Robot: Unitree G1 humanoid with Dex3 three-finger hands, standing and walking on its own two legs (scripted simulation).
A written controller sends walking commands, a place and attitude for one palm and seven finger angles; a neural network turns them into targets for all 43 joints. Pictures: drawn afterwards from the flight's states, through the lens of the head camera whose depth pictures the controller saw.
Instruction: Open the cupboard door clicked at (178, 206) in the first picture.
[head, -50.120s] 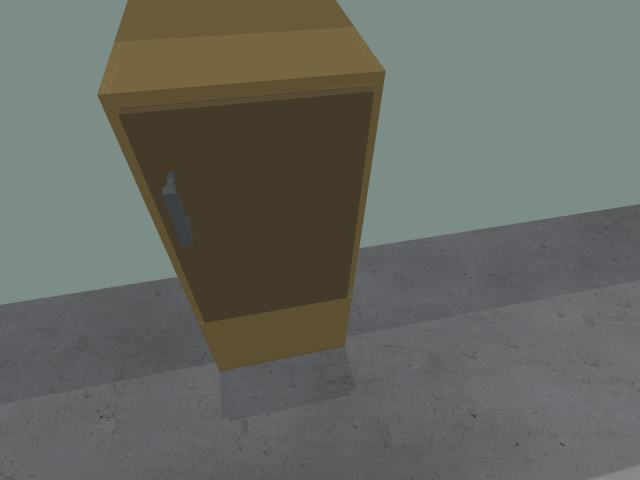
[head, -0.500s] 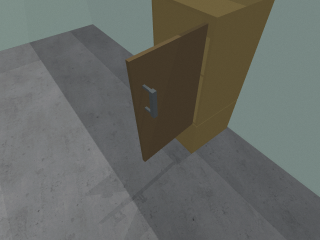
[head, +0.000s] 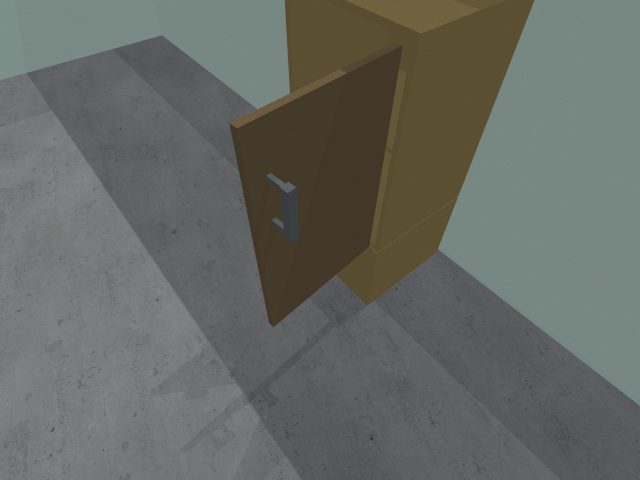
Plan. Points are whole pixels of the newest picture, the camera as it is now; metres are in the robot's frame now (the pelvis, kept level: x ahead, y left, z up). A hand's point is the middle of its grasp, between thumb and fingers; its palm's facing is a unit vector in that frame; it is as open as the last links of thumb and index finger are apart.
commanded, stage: look to check the result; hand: left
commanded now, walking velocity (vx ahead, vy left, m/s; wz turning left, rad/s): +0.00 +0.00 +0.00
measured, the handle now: (282, 208) +0.54 +0.09 -0.01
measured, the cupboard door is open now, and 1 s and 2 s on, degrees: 95 95 95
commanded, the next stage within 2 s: stand and wait in 0.40 s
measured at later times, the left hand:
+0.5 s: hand out of the picture +0.08 +0.23 -0.16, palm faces -0.01 -0.95 -0.31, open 7.4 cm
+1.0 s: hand out of the picture +0.08 +0.22 -0.16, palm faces -0.02 -0.95 -0.31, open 7.4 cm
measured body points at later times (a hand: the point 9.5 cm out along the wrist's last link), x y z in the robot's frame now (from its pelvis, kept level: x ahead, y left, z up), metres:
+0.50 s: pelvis +0.02 +0.00 +0.00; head +0.04 -0.01 +0.45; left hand +0.08 +0.28 -0.14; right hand +0.09 -0.28 -0.15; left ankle +0.02 +0.12 -0.75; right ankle -0.02 -0.10 -0.75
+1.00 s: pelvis +0.02 +0.00 +0.00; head +0.04 -0.01 +0.45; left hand +0.08 +0.27 -0.14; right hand +0.07 -0.28 -0.15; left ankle +0.02 +0.12 -0.75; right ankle -0.02 -0.10 -0.75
